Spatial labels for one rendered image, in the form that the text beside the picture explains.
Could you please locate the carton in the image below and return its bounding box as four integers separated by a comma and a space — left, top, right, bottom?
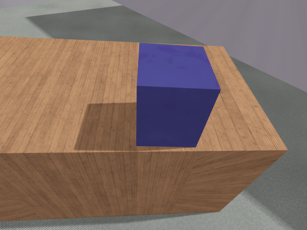
136, 43, 221, 147

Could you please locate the pedestal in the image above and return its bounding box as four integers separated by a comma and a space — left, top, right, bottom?
0, 36, 288, 221

